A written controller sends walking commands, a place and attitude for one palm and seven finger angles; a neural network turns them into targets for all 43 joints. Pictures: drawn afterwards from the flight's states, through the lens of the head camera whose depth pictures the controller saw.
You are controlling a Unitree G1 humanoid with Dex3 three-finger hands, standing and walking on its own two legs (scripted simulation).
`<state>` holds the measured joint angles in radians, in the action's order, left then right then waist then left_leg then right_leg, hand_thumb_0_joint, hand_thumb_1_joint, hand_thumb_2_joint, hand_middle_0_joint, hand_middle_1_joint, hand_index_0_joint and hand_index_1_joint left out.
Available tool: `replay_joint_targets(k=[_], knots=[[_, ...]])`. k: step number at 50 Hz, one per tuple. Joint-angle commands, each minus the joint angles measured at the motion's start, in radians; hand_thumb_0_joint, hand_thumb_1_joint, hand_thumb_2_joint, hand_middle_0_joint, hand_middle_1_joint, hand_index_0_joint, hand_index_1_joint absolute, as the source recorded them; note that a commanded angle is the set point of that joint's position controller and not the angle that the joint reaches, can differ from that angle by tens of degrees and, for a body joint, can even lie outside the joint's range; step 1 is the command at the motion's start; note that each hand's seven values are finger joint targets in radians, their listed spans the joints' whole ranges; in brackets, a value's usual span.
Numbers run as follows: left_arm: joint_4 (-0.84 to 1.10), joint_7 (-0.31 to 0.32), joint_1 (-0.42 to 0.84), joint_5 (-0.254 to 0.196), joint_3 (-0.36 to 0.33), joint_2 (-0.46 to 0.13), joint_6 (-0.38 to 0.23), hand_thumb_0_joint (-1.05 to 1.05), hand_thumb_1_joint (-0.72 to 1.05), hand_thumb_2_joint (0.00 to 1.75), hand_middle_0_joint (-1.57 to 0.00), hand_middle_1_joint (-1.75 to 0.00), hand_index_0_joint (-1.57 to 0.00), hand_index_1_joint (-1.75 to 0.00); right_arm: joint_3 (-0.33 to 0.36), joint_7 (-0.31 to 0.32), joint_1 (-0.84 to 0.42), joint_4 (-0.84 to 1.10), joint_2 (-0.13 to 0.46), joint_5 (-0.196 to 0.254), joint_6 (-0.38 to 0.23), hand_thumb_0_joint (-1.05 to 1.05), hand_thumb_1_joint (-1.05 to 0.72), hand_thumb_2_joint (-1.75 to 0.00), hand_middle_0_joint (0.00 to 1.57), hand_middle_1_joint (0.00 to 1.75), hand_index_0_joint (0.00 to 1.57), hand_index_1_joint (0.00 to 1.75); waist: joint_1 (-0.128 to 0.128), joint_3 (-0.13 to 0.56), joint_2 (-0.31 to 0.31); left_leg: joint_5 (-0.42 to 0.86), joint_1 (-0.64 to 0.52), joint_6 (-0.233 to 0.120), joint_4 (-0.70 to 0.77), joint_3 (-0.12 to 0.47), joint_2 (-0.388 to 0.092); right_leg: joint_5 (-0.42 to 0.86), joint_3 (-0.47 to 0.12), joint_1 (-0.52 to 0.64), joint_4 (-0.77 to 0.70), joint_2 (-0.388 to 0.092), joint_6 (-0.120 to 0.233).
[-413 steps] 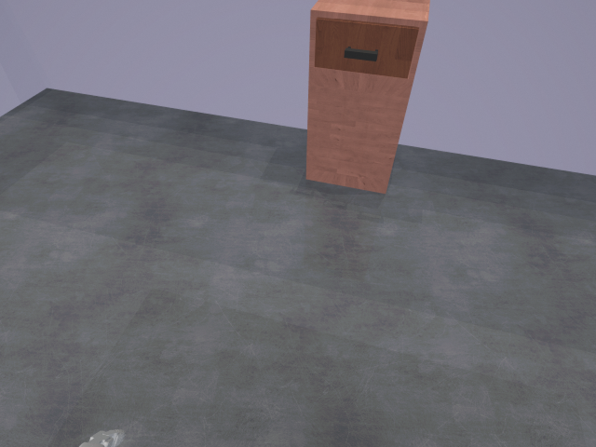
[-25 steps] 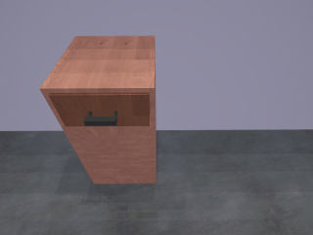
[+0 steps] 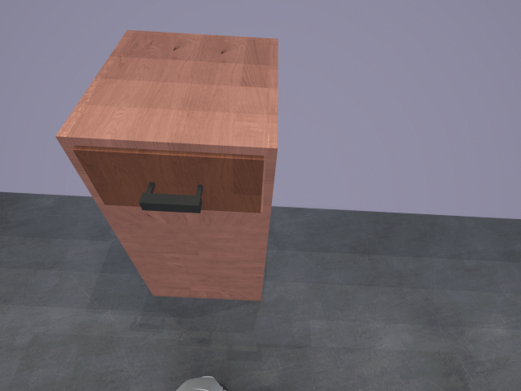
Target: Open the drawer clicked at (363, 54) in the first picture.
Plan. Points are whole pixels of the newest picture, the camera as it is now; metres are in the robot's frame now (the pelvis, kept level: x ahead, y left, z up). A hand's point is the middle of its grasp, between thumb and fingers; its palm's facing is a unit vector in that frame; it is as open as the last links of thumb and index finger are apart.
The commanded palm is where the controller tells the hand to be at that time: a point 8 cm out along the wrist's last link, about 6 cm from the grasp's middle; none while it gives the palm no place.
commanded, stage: come to a stop and stand still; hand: left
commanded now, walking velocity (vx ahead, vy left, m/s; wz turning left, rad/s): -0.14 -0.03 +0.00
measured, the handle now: (173, 195) +0.47 +0.23 -0.06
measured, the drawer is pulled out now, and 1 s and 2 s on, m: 0.01 0.01 0.01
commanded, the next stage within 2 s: look again from close up in 0.88 s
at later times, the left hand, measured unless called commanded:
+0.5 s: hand out of the picture -0.02 +0.14 -0.16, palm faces +0.08 -0.98 -0.20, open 7.2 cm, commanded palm none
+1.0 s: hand out of the picture -0.10 +0.09 -0.16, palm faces +0.09 -0.99 -0.11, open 7.4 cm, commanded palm none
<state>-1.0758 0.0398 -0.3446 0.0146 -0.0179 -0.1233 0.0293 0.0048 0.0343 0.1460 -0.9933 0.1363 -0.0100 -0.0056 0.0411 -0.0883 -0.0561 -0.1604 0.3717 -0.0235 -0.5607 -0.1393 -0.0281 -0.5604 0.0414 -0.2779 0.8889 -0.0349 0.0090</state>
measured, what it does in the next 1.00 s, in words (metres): steps on the spot: right foot, then left foot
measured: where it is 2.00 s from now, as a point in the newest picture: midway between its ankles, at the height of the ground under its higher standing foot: outside the picture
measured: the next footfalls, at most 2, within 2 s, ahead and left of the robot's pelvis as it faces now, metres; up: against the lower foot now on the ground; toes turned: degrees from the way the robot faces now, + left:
right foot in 0.12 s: +0.01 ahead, -0.10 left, +0.00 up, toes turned -2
left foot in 0.40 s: -0.02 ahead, +0.10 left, +0.00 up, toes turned -9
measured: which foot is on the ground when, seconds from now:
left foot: down 0.00-0.14, up 0.16-0.38, down 0.40-1.00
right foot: up 0.00-0.10, down 0.12-1.00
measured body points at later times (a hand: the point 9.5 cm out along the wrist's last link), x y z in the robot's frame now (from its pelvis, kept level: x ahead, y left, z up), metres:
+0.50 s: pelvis -0.04 -0.04 +0.02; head -0.04 -0.04 +0.47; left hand -0.02 +0.19 -0.14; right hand -0.05 -0.26 -0.14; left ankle -0.06 +0.09 -0.72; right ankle -0.04 -0.10 -0.72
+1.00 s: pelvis -0.05 -0.04 +0.02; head -0.05 -0.04 +0.47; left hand -0.10 +0.14 -0.15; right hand -0.10 -0.23 -0.14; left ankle -0.06 +0.09 -0.72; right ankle -0.04 -0.10 -0.72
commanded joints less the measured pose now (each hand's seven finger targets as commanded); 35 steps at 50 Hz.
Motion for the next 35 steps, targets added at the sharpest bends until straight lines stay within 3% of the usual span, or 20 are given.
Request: replay_joint_targets(k=[1,4,5,6,7,8,9,11,12,14,16,17,18,19,20,22,23,24,28,35], knots=[[0.040,-0.006,-0.142,0.005,-0.023,-0.051,0.005,0.00,0.90,0.90,-0.20,-0.30,-0.20,-0.30,0.058,0.008,0.055,0.039,0.184,-0.009,0.021,0.00,-0.90,-0.90,0.20,0.30,0.20,0.30,-0.013,0.150,0.193,0.333,-0.089,-0.178,0.212,0.240,-0.291,0.056,0.007,-0.010,-0.038,-0.012,-0.003],[0.048,-0.009,-0.176,0.012,-0.028,-0.040,0.001,0.00,0.90,0.90,-0.20,-0.30,-0.20,-0.30,0.070,-0.003,0.038,0.054,0.173,-0.011,0.035,0.00,-0.90,-0.90,0.20,0.30,0.20,0.30,0.009,0.155,0.121,-0.028,0.022,-0.122,0.197,0.214,-0.232,0.207,0.028,0.097,-0.247,0.003,0.005],[0.052,-0.008,-0.191,0.017,-0.031,-0.060,-0.003,0.00,0.90,0.90,-0.20,-0.30,-0.20,-0.30,0.068,-0.011,0.032,0.063,0.150,-0.009,0.042,0.00,-0.90,-0.90,0.20,0.30,0.20,0.30,0.017,0.123,0.043,-0.192,0.085,-0.074,0.149,0.176,-0.163,0.240,-0.031,0.113,-0.386,-0.023,0.021],[0.075,-0.005,-0.154,0.028,-0.036,-0.122,-0.012,0.00,0.90,0.90,-0.20,-0.30,-0.20,-0.30,0.061,-0.018,0.045,0.078,0.091,-0.001,0.053,0.00,-0.90,-0.90,0.20,0.30,0.20,0.30,-0.001,0.089,-0.161,-0.286,0.123,-0.011,-0.006,0.110,-0.043,0.109,-0.253,0.029,-0.571,-0.158,0.068],[0.113,-0.002,-0.056,0.024,-0.037,-0.175,-0.014,0.00,0.90,0.90,-0.20,-0.30,-0.20,-0.30,0.058,-0.028,0.034,0.087,0.061,-0.002,0.062,0.00,-0.90,-0.90,0.20,0.30,0.20,0.30,-0.020,0.039,-0.248,-0.251,0.067,0.021,-0.175,0.075,0.022,0.002,-0.346,-0.133,-0.702,-0.279,0.135],[0.147,0.001,0.022,0.023,-0.037,-0.174,-0.016,0.00,0.90,0.90,-0.20,-0.30,-0.20,-0.30,0.062,-0.034,0.014,0.086,0.075,-0.004,0.064,0.00,-0.90,-0.90,0.20,0.30,0.20,0.30,-0.020,0.017,-0.195,-0.271,0.035,0.010,-0.316,0.125,0.012,0.010,-0.325,-0.218,-0.722,-0.282,0.152],[0.160,0.005,0.073,0.023,-0.034,-0.146,-0.024,0.00,0.90,0.90,-0.20,-0.30,-0.20,-0.30,0.062,-0.034,0.025,0.071,0.074,-0.007,0.063,0.00,-0.90,-0.90,0.20,0.30,0.20,0.30,-0.045,-0.026,-0.198,-0.235,0.071,0.000,-0.374,0.160,0.007,0.127,-0.271,-0.215,-0.696,-0.231,0.133],[0.156,-0.001,0.078,0.017,-0.028,-0.124,-0.039,0.00,0.90,0.90,-0.20,-0.30,-0.20,-0.30,0.058,-0.031,0.085,0.038,0.064,-0.008,0.054,0.00,-0.90,-0.90,0.20,0.30,0.20,0.30,-0.063,-0.007,-0.127,-0.196,0.069,0.007,-0.404,0.142,0.013,0.359,-0.190,-0.128,-0.632,-0.189,0.135],[0.154,0.000,0.064,0.019,-0.030,-0.130,-0.042,0.00,0.90,0.90,-0.20,-0.30,-0.20,-0.30,0.053,-0.029,0.111,0.031,0.057,-0.005,0.049,0.00,-0.90,-0.90,0.20,0.30,0.20,0.30,-0.067,0.016,-0.098,-0.213,0.057,0.012,-0.354,0.134,0.010,0.448,-0.165,-0.077,-0.605,-0.192,0.145],[0.140,-0.003,0.018,0.021,-0.035,-0.149,-0.046,0.00,0.90,0.90,-0.20,-0.30,-0.20,-0.30,0.043,-0.025,0.102,0.025,0.046,-0.002,0.036,0.00,-0.90,-0.90,0.20,0.30,0.20,0.30,-0.035,0.053,-0.063,-0.254,0.034,0.019,-0.207,0.105,0.019,0.574,-0.154,0.043,-0.563,-0.188,0.164],[0.115,-0.006,-0.023,0.013,-0.033,-0.156,-0.047,0.00,0.90,0.90,-0.20,-0.30,-0.20,-0.30,0.030,-0.017,0.116,0.011,0.037,-0.001,0.023,0.00,-0.90,-0.90,0.20,0.30,0.20,0.30,-0.022,0.088,-0.032,-0.208,-0.037,0.024,-0.008,0.091,0.021,0.633,-0.151,0.114,-0.520,-0.178,0.157],[0.105,-0.006,-0.012,0.008,-0.031,-0.151,-0.048,0.00,0.90,0.90,-0.20,-0.30,-0.20,-0.30,0.023,-0.015,0.149,-0.009,0.028,0.000,0.016,0.00,-0.90,-0.90,0.20,0.30,0.20,0.30,-0.034,0.090,-0.019,-0.121,-0.108,0.023,0.108,0.095,0.018,0.609,-0.134,0.104,-0.503,-0.162,0.135],[0.095,-0.007,-0.013,0.000,-0.028,-0.134,-0.048,0.00,0.90,0.90,-0.20,-0.30,-0.20,-0.30,0.016,-0.011,0.171,-0.027,0.032,-0.001,0.007,0.00,-0.90,-0.90,0.20,0.30,0.20,0.30,-0.035,0.090,0.035,-0.027,-0.172,0.014,0.194,0.126,0.003,0.577,-0.126,0.083,-0.481,-0.130,0.105],[0.085,-0.011,-0.026,-0.008,-0.020,-0.112,-0.048,0.00,0.90,0.90,-0.20,-0.30,-0.20,-0.30,0.012,-0.005,0.178,-0.035,0.060,-0.004,-0.008,0.00,-0.90,-0.90,0.20,0.30,0.20,0.30,-0.020,0.101,0.114,0.135,-0.198,-0.012,0.212,0.198,-0.065,0.548,-0.099,0.076,-0.464,-0.080,0.069],[0.078,-0.012,-0.038,-0.010,-0.015,-0.090,-0.048,0.00,0.90,0.90,-0.20,-0.30,-0.20,-0.30,0.011,0.000,0.166,-0.038,0.085,-0.008,-0.015,0.00,-0.90,-0.90,0.20,0.30,0.20,0.30,0.000,0.107,0.146,0.235,-0.183,-0.035,0.190,0.233,-0.119,0.510,-0.082,0.093,-0.477,-0.052,0.048],[0.056,-0.012,-0.025,-0.007,-0.013,-0.085,-0.052,0.00,0.90,0.90,-0.20,-0.30,-0.20,-0.30,0.004,0.007,0.166,-0.060,0.080,-0.008,-0.012,0.00,-0.90,-0.90,0.20,0.30,0.20,0.30,-0.001,0.092,0.102,0.176,-0.144,-0.028,0.177,0.209,-0.108,0.523,-0.084,0.131,-0.514,-0.055,0.030],[0.036,-0.014,-0.009,-0.011,-0.013,-0.100,-0.050,0.00,0.90,0.90,-0.20,-0.30,-0.20,-0.30,-0.002,0.007,0.172,-0.075,0.073,-0.005,-0.013,0.00,-0.90,-0.90,0.20,0.30,0.20,0.30,-0.007,0.104,0.161,0.139,-0.133,-0.022,0.201,0.204,-0.099,0.521,-0.073,0.171,-0.513,-0.066,0.033],[0.030,-0.015,-0.009,-0.011,-0.011,-0.104,-0.049,0.00,0.90,0.90,-0.20,-0.30,-0.20,-0.30,-0.005,0.008,0.174,-0.078,0.067,-0.005,-0.010,0.00,-0.90,-0.90,0.20,0.30,0.20,0.30,-0.005,0.083,0.157,0.068,-0.115,-0.017,0.219,0.201,-0.093,0.494,-0.082,0.180,-0.530,-0.065,0.035],[0.003,-0.018,-0.008,-0.010,-0.003,-0.101,-0.047,0.00,0.90,0.90,-0.20,-0.30,-0.20,-0.30,-0.011,0.006,0.211,-0.097,0.064,-0.005,0.000,0.00,-0.90,-0.90,0.20,0.30,0.20,0.30,-0.016,0.000,0.060,-0.100,-0.076,-0.004,0.246,0.182,-0.063,0.320,-0.102,0.146,-0.610,-0.068,0.039],[-0.015,-0.015,-0.039,-0.008,-0.003,-0.085,-0.048,0.00,0.90,0.90,-0.20,-0.30,-0.20,-0.30,-0.016,0.003,0.284,-0.117,0.040,-0.010,0.009,0.00,-0.90,-0.90,0.20,0.30,0.20,0.30,-0.033,-0.035,0.007,-0.127,-0.104,-0.006,0.217,0.156,-0.032,0.138,-0.131,0.052,-0.683,-0.076,0.038]])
